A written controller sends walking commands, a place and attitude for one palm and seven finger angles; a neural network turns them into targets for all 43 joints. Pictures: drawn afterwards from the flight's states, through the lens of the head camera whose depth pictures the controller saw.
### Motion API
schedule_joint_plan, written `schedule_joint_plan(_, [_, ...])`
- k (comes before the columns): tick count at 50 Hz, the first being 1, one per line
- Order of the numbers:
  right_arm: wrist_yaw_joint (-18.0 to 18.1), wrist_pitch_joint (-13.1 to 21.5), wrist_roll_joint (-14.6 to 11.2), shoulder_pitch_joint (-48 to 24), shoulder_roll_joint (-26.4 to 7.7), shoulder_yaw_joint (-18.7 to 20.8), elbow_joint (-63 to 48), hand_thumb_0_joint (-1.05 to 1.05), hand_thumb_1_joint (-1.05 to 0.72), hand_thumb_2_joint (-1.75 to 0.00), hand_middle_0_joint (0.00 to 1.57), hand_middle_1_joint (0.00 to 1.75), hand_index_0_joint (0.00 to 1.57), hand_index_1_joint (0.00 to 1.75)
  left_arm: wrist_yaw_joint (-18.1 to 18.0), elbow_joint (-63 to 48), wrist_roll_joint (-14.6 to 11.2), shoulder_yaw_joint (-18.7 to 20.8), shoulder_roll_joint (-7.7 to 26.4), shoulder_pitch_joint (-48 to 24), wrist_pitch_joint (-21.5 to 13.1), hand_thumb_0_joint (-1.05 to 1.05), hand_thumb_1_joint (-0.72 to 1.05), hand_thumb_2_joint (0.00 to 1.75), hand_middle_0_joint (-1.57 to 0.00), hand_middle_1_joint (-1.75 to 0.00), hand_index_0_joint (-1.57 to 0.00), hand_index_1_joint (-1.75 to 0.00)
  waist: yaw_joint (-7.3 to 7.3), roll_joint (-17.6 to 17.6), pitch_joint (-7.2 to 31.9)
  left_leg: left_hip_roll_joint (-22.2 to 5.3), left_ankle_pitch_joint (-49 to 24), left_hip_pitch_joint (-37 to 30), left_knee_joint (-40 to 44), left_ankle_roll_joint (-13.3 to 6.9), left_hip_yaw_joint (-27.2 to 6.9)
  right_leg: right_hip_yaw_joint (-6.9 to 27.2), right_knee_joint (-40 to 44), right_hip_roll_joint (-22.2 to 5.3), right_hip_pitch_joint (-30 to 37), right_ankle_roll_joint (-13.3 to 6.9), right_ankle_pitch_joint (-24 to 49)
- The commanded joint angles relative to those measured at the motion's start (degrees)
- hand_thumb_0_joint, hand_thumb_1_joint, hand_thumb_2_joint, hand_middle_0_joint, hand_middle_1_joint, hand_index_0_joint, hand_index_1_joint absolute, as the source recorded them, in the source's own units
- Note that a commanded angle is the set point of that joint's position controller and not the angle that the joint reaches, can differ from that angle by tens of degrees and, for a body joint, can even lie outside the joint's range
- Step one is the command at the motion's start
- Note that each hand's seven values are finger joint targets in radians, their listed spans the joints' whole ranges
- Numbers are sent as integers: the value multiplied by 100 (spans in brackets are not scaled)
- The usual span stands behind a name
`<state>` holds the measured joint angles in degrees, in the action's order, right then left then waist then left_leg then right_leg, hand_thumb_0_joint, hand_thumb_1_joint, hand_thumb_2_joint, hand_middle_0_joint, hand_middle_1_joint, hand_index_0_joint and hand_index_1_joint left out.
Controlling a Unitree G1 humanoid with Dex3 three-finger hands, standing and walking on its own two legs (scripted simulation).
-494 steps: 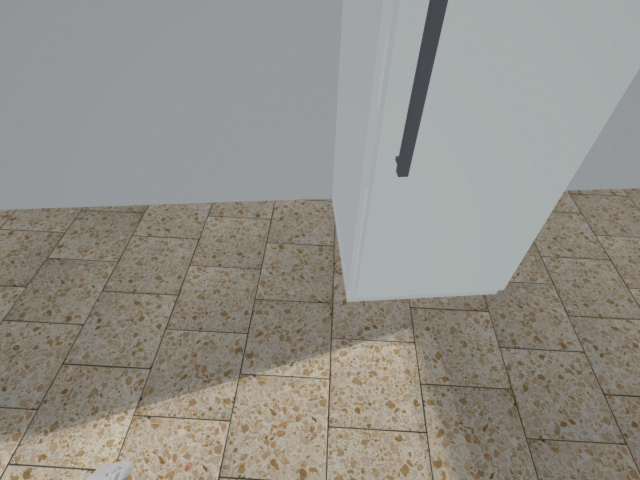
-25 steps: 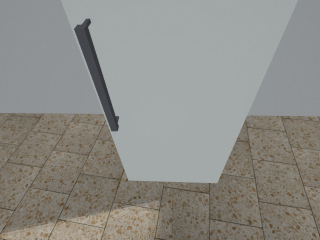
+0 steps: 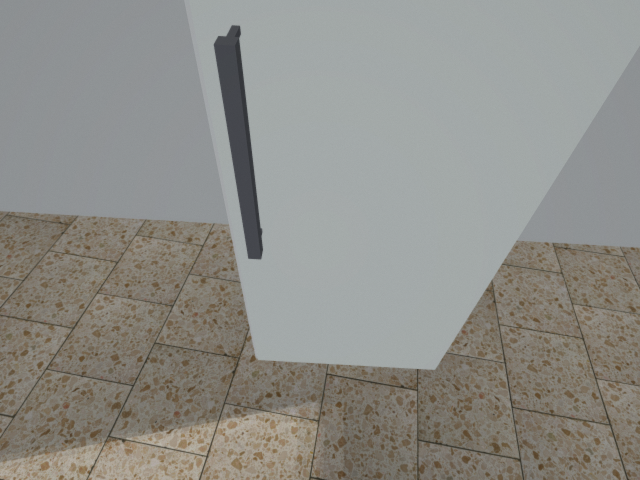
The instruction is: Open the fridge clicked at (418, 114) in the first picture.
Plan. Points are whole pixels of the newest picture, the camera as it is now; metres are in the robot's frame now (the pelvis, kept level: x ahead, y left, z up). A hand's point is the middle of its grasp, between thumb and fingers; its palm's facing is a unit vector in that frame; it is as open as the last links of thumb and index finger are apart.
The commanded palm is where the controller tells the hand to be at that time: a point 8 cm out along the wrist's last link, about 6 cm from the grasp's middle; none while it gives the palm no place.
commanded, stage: come to a stop and stand still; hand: left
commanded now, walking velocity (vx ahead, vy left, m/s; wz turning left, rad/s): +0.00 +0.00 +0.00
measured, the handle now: (247, 164) +0.53 +0.16 +0.10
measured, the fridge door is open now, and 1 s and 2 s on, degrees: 0 0 0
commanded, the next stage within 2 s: look again from close up in 0.24 s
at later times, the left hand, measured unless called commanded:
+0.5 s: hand out of the picture -0.01 +0.17 -0.18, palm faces +0.04 -0.97 -0.22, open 7.3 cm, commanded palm none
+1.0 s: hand out of the picture -0.07 +0.13 -0.18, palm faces +0.07 -0.98 -0.16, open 7.4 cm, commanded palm none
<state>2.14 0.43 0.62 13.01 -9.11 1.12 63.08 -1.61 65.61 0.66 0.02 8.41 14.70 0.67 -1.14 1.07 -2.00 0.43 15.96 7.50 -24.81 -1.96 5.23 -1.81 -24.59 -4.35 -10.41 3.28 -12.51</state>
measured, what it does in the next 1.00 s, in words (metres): shifts its weight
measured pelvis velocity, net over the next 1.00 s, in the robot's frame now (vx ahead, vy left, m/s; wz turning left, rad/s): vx -0.05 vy -0.03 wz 0.03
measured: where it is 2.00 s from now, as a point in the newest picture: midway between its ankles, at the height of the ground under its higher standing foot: outside the picture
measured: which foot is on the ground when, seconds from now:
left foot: down 0.00-1.00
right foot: down 0.00-1.00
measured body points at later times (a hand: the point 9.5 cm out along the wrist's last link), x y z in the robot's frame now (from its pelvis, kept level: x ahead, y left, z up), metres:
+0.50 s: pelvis -0.01 -0.01 -0.01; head -0.02 -0.02 +0.44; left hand -0.01 +0.22 -0.16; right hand -0.01 -0.22 -0.17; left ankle -0.03 +0.09 -0.74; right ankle +0.01 -0.15 -0.74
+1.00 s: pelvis -0.05 -0.03 +0.00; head -0.07 -0.03 +0.45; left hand -0.08 +0.18 -0.17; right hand -0.07 -0.26 -0.16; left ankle -0.03 +0.09 -0.74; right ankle +0.01 -0.15 -0.74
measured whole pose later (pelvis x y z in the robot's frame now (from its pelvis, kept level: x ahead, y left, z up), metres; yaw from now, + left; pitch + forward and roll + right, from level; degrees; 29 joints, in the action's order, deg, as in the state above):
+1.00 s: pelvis -0.05 -0.03 +0.00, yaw +1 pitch -3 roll +0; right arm 0.8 -0.2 1.2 20.7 -8.4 0.0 61.6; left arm -1.4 61.6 0.8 -0.2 8.4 20.4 0.2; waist -0.2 1.0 -0.1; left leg -1.7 12.7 13.1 -28.4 0.4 2.9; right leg -4.0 -27.8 -2.5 -15.2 0.0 -10.1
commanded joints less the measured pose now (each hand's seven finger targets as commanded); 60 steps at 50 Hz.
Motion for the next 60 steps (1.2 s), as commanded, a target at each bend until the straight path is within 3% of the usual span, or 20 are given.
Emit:
schedule_joint_plan(1, [1,112,-29,475,-541,57,-52,0,-90,-90,20,30,20,30,-50,-107,13,95,494,251,-69,0,90,90,-20,-30,-20,-30,53,-209,-184,-782,-1156,252,813,74,-745,145,300,-241,88,-234,630])
schedule_joint_plan(7, [22,141,-25,580,-482,29,51,0,-90,-90,20,30,20,30,-68,-44,-4,82,481,303,-77,0,90,90,-20,-30,-20,-30,52,-359,-126,-760,-1598,122,791,99,-671,128,310,-270,202,-241,838])
schedule_joint_plan(14, [33,141,-33,775,-375,26,172,0,-90,-90,20,30,20,30,-82,-23,-13,75,437,361,-98,0,90,90,-20,-30,-20,-30,60,-189,-193,-743,-1484,132,767,90,-621,139,371,-276,227,-263,881])
schedule_joint_plan(15, [-58,204,-97,431,-710,-25,-250,0,-90,-90,20,30,20,30,-300,16,67,2,631,540,-228,0,90,90,-20,-30,-20,-30,42,-245,-266,-837,-2859,536,-203,187,-561,299,41,-378,5,-361,1831])
schedule_joint_plan(16, [-61,241,-24,521,-592,-48,-390,0,-90,-90,20,30,20,30,-248,-76,78,64,806,615,-348,0,90,90,-20,-30,-20,-30,92,-502,-35,-607,-3390,424,-314,278,-506,132,-264,-487,208,-420,3024])
schedule_joint_plan(17, [-28,292,16,950,-414,-1,-303,0,-90,-90,20,30,20,30,-210,-193,61,90,741,646,-347,0,90,90,-20,-30,-20,-30,148,-648,553,-577,-3357,237,-218,274,-567,130,-738,-460,526,-476,2846])
schedule_joint_plan(18, [3,289,15,1046,-496,2,-282,0,-90,-90,20,30,20,30,-182,-211,24,59,654,653,-329,0,90,90,-20,-30,-20,-30,123,-565,977,-682,-3556,89,-308,168,-630,60,-758,-390,571,-488,2325])
schedule_joint_plan(19, [22,264,6,1032,-524,4,-302,0,-90,-90,20,30,20,30,-170,-239,5,42,564,592,-300,0,90,90,-20,-30,-20,-30,139,-413,1031,-771,-3531,-13,-315,102,-675,-3,-689,-287,465,-499,1736])
schedule_joint_plan(22, [22,194,6,857,-512,13,-438,0,-90,-90,20,30,20,30,-126,-372,31,35,503,441,-210,0,90,90,-20,-30,-20,-30,126,-209,309,-734,-2413,414,-137,31,-686,8,-487,-210,73,-473,922])
schedule_joint_plan(25, [-40,113,-2,708,-489,-1,-530,0,-90,-90,20,30,20,30,-92,-452,32,18,528,418,-155,0,90,90,-20,-30,-20,-30,112,18,-563,-608,-254,1084,341,17,-776,205,-81,-190,-355,-475,-139])
schedule_joint_plan(29, [-93,61,25,753,-517,20,-577,0,-90,-90,20,30,20,30,-72,-571,47,52,636,488,-156,0,90,90,-20,-30,-20,-30,136,66,-784,-475,683,1244,512,28,-770,382,188,-180,-666,-505,-902])
schedule_joint_plan(34, [-96,74,31,817,-515,15,-558,0,-90,-90,20,30,20,30,-53,-672,36,84,686,559,-183,0,90,90,-20,-30,-20,-30,161,55,-460,-441,424,966,391,44,-651,472,365,-236,-664,-510,-972])
schedule_joint_plan(44, [-102,43,31,938,-473,-5,-441,0,-90,-90,20,30,20,30,-30,-668,34,113,658,711,-171,0,90,90,-20,-30,-20,-30,140,-54,-496,-437,654,1135,414,86,-648,516,613,-254,-721,-508,-1354])
schedule_joint_plan(52, [-94,38,24,1115,-378,-13,-302,0,-90,-90,20,30,20,30,-37,-614,35,125,552,810,-160,0,90,90,-20,-30,-20,-30,117,-14,-489,-464,721,1298,460,86,-696,457,603,-243,-625,-490,-1322])
schedule_joint_plan(60, [-76,59,26,1163,-306,-20,-232,0,-90,-90,20,30,20,30,-38,-548,31,129,412,914,-151,0,90,90,-20,-30,-20,-30,64,-234,-474,-535,822,1472,631,82,-829,320,431,-191,-435,-482,-946])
